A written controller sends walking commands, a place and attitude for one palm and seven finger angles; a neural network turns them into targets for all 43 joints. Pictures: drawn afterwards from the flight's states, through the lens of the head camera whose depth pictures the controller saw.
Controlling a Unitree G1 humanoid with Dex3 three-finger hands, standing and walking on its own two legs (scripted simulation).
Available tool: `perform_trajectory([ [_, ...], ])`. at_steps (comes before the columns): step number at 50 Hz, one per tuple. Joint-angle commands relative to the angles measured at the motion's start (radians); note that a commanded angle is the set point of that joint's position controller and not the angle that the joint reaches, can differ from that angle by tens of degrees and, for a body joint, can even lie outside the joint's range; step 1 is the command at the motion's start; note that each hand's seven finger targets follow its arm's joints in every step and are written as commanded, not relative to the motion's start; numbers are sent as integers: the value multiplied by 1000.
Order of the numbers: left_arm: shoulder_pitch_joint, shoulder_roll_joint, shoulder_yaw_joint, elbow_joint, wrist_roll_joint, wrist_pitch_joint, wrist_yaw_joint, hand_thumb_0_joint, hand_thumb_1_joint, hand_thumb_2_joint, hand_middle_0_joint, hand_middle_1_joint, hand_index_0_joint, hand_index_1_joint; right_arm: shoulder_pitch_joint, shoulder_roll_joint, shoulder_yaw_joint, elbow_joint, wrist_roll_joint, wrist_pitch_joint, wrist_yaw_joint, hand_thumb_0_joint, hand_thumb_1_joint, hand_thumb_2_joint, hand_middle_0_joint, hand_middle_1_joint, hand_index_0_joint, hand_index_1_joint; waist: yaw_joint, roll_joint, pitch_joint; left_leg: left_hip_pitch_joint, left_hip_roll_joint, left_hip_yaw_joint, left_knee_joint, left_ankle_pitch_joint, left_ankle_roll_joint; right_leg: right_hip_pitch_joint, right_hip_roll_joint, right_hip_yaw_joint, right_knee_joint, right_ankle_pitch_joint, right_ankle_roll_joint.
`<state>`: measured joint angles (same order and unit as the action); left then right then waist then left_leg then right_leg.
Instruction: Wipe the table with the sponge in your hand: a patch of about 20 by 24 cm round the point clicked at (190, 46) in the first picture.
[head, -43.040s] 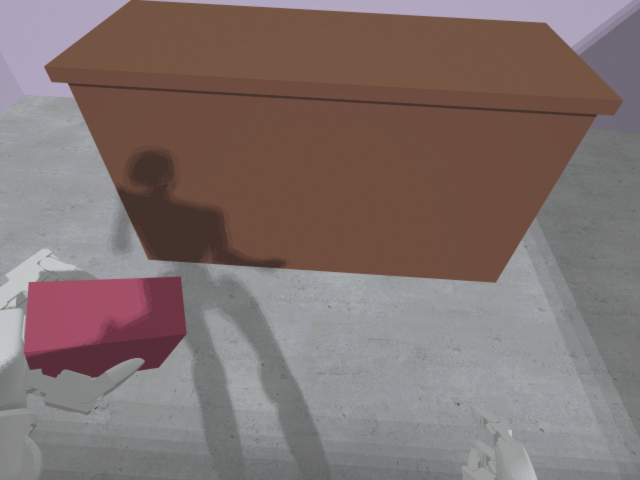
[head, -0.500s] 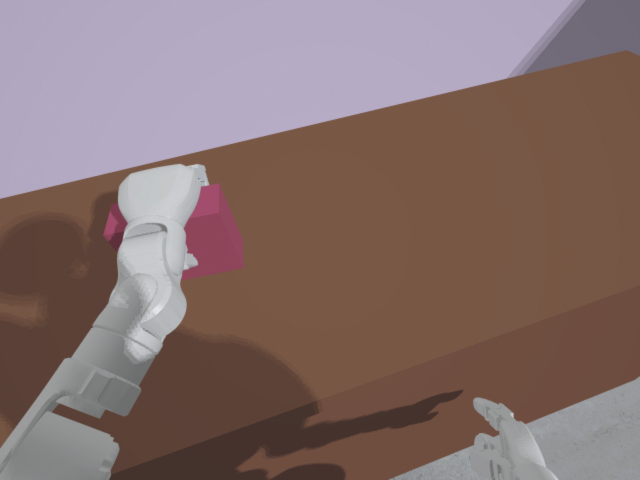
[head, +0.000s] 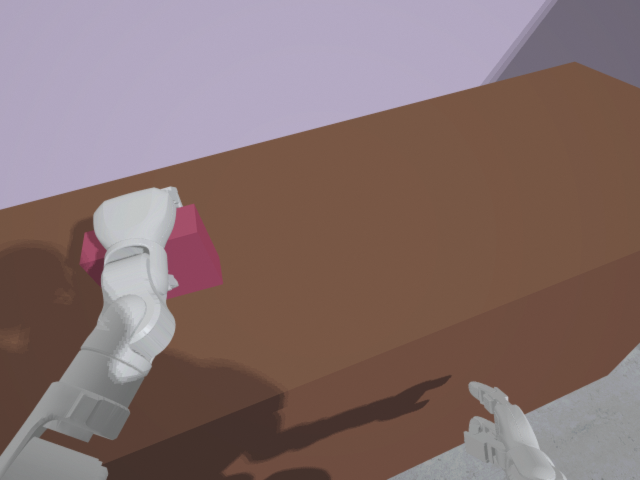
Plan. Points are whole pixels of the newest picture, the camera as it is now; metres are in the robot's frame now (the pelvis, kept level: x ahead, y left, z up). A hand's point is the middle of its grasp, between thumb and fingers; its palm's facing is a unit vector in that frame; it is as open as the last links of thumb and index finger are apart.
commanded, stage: wipe back along the middle lane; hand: left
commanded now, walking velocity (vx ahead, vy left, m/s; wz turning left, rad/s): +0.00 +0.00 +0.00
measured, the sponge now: (163, 268) +0.35 +0.26 +0.10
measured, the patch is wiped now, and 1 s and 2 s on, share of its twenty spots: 0.45 0.70 0.85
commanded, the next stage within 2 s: slide across to the third lane in 0.98 s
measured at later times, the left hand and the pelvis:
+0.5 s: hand (157, 272) +0.31 +0.23 +0.14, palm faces +0.13 -0.06 -0.99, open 9.9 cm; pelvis +0.00 -0.01 +0.00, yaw -2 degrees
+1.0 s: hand (153, 309) +0.25 +0.21 +0.14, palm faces +0.26 -0.16 -0.95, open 9.8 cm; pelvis -0.01 -0.01 +0.00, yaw -2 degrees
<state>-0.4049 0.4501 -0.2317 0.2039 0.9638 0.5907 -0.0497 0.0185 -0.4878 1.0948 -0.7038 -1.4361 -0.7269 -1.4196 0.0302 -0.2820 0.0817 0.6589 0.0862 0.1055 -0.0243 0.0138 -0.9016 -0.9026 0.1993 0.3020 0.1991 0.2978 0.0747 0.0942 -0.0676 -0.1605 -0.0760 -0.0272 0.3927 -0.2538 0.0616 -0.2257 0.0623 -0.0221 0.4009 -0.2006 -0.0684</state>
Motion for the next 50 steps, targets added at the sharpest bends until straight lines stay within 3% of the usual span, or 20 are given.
perform_trajectory([
  [1,-31,67,72,-128,-68,9,-34,0,100,1300,-1200,-1600,-1200,-1600,-202,-90,-39,-174,6,-51,3,0,-900,-900,200,300,200,300,15,-162,-197,-37,46,-22,-7,302,-15,213,-57,69,0,335,-4],
  [3,16,101,106,-175,-81,13,-33,0,100,1300,-1200,-1600,-1200,-1600,-224,-94,-37,-183,9,-52,6,0,-900,-900,200,300,200,300,21,-167,-191,-53,44,-25,-2,298,-12,225,-56,104,9,366,-8],
  [4,47,68,77,-174,-86,21,-34,0,100,1300,-1200,-1600,-1200,-1600,-219,-91,-38,-184,11,-50,6,0,-900,-900,200,300,200,300,18,-161,-184,-58,42,-14,1,297,-12,230,-59,84,12,364,-1],
  [6,48,72,74,-196,-85,37,-35,0,100,1300,-1200,-1600,-1200,-1600,-229,-93,-38,-182,13,-46,8,0,-900,-900,200,300,200,300,13,-157,-148,-66,44,-17,-2,277,-15,202,-56,89,6,337,3],
  [8,46,110,103,-239,-83,51,-31,0,100,1300,-1200,-1600,-1200,-1600,-248,-94,-39,-186,16,-48,7,0,-900,-900,200,300,200,300,19,-142,-162,-61,43,-20,-1,254,-10,194,-52,115,7,297,-4],
  [9,59,63,63,-246,-87,59,-33,0,100,1300,-1200,-1600,-1200,-1600,-235,-89,-39,-197,12,-50,7,0,-900,-900,200,300,200,300,19,-155,-173,-66,40,-14,7,266,-7,215,-58,93,13,315,2],
  [13,74,118,107,-267,-90,70,-35,0,100,1300,-1200,-1600,-1200,-1600,-255,-91,-38,-189,15,-48,3,0,-900,-900,200,300,200,300,19,-172,-155,-74,42,-17,9,228,-6,197,-53,128,9,279,4],
  [14,85,90,82,-264,-90,76,-39,0,100,1300,-1200,-1600,-1200,-1600,-244,-89,-37,-197,13,-51,2,0,-900,-900,200,300,200,300,18,-178,-164,-81,38,-11,15,234,-5,214,-58,112,13,287,9],
  [17,98,92,82,-265,-89,72,-45,0,100,1300,-1200,-1600,-1200,-1600,-248,-86,-35,-190,15,-48,1,0,-900,-900,200,300,200,300,13,-176,-138,-85,38,-12,16,216,-10,191,-55,122,7,266,15],
  [18,83,124,108,-282,-89,73,-42,0,100,1300,-1200,-1600,-1200,-1600,-260,-89,-33,-191,15,-50,-1,0,-900,-900,200,300,200,300,16,-167,-144,-83,42,-14,14,195,-5,181,-53,139,4,232,8],
  [20,132,76,78,-288,-85,71,-42,0,100,1300,-1200,-1600,-1200,-1600,-251,-79,-33,-198,14,-56,5,0,-900,-900,200,300,200,300,18,-151,-160,-82,38,-12,24,226,-9,197,-56,122,16,268,11],
  [23,210,104,116,-349,-97,57,-38,0,100,1300,-1200,-1600,-1200,-1600,-270,-82,-35,-204,11,-57,13,0,-900,-900,200,300,200,300,32,-159,-170,-81,41,-14,30,233,-7,211,-52,143,27,299,8],
  [25,262,68,100,-369,-105,56,-34,0,100,1300,-1200,-1600,-1200,-1600,-265,-74,-36,-209,11,-55,20,0,-900,-900,200,300,200,300,31,-175,-161,-87,40,-10,38,250,-10,213,-54,127,32,322,16],
  [28,247,99,129,-425,-116,60,-19,0,100,1300,-1200,-1600,-1200,-1600,-288,-80,-36,-209,10,-43,18,0,-900,-900,200,300,200,300,31,-162,-124,-85,45,-16,24,200,-8,170,-46,146,13,231,10],
  [30,275,30,80,-421,-117,66,-14,0,100,1300,-1200,-1600,-1200,-1600,-279,-70,-38,-212,12,-42,18,0,-900,-900,200,300,200,300,23,-172,-98,-85,47,-14,25,195,-10,146,-46,120,5,202,16],
  [38,318,41,93,-526,-112,60,13,0,100,1300,-1200,-1600,-1200,-1600,-299,-72,-38,-224,9,-34,17,0,-900,-900,200,300,200,300,33,-139,-112,-65,51,-21,17,178,-8,142,-37,140,4,152,1],
  [39,340,-11,56,-530,-116,62,13,0,100,1300,-1200,-1600,-1200,-1600,-287,-65,-40,-235,7,-36,21,0,-900,-900,200,300,200,300,33,-149,-131,-71,49,-17,23,194,-5,165,-41,112,13,171,5],
  [45,432,-36,51,-573,-125,49,28,0,100,1300,-1200,-1600,-1200,-1600,-291,-60,-43,-232,8,-29,31,0,-900,-900,200,300,200,300,31,-170,-82,-67,57,-25,17,191,-10,134,-32,113,5,151,5],
  [48,416,-42,35,-663,-128,41,37,0,100,1300,-1200,-1600,-1200,-1600,-310,-58,-43,-247,8,-25,35,0,-900,-900,200,300,200,300,32,-138,-79,-45,62,-29,10,164,-6,107,-25,125,-2,100,-2],
  [50,464,-100,-12,-630,-129,43,41,0,100,1300,-1200,-1600,-1200,-1600,-293,-52,-45,-243,7,-24,41,0,-900,-900,200,300,200,300,29,-167,-63,-54,62,-30,12,183,-10,112,-25,100,1,120,2],
])
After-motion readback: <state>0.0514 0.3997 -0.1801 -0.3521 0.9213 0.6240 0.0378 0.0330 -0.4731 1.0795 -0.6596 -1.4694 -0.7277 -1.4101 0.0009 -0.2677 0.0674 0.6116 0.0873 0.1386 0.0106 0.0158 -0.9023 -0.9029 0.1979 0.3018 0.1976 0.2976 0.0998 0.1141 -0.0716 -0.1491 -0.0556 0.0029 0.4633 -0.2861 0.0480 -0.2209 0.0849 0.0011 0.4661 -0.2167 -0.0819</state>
